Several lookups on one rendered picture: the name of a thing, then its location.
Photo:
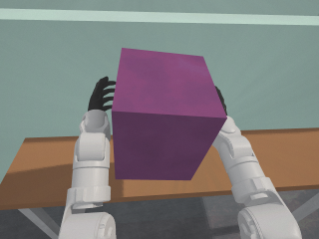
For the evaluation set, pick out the carton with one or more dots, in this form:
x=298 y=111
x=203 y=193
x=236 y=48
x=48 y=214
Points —
x=166 y=114

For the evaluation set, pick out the table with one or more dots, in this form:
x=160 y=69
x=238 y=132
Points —
x=42 y=171

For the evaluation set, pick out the right robot upper arm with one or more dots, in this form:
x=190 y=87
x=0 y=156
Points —
x=267 y=221

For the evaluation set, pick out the robot left hand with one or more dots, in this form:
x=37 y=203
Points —
x=97 y=99

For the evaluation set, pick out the robot right hand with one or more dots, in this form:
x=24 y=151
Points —
x=221 y=99

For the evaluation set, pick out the robot left forearm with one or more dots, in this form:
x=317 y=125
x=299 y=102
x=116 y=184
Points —
x=91 y=163

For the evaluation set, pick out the left robot upper arm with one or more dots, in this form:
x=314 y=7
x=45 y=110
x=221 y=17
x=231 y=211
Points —
x=93 y=225

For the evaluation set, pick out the robot right forearm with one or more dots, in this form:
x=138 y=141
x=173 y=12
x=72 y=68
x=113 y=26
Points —
x=249 y=183

